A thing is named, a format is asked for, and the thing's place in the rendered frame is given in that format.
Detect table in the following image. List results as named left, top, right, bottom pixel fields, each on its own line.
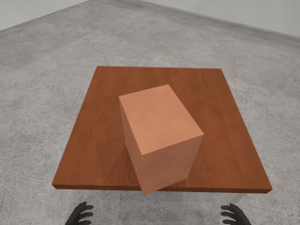
left=52, top=66, right=273, bottom=218

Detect carton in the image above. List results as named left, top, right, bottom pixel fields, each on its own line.
left=118, top=84, right=204, bottom=196

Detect robot left hand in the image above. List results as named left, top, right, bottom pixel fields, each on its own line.
left=65, top=202, right=94, bottom=225

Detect robot right hand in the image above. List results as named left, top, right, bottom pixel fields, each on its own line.
left=220, top=203, right=251, bottom=225

